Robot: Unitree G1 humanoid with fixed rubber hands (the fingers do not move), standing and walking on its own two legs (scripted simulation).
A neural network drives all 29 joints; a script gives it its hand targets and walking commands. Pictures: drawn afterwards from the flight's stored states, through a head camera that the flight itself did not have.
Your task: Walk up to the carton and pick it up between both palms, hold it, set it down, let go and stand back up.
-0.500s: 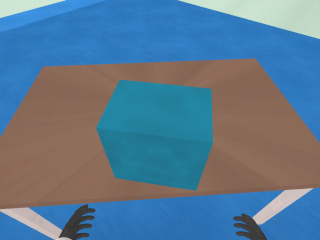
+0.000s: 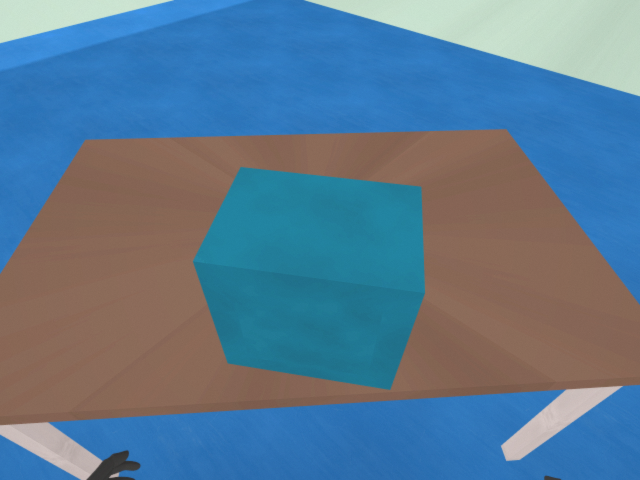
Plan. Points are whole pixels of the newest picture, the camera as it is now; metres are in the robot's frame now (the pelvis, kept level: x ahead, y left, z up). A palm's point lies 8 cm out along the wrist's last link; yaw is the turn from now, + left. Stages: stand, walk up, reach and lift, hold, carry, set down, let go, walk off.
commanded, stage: stand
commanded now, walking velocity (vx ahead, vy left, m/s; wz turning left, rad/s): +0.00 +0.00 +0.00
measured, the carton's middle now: (317, 281) +0.42 +0.01 -0.01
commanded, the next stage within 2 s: none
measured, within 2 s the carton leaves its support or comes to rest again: neither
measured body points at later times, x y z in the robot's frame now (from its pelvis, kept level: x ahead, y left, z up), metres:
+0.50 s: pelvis +0.00 +0.00 +0.00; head +0.00 +0.00 +0.45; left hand +0.11 +0.30 -0.10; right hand +0.09 -0.32 -0.11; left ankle +0.01 +0.13 -0.74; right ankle -0.02 -0.13 -0.74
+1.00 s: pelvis +0.00 +0.00 +0.00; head -0.01 +0.00 +0.45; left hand +0.10 +0.31 -0.11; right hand +0.09 -0.32 -0.12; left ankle +0.01 +0.13 -0.74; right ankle -0.02 -0.13 -0.74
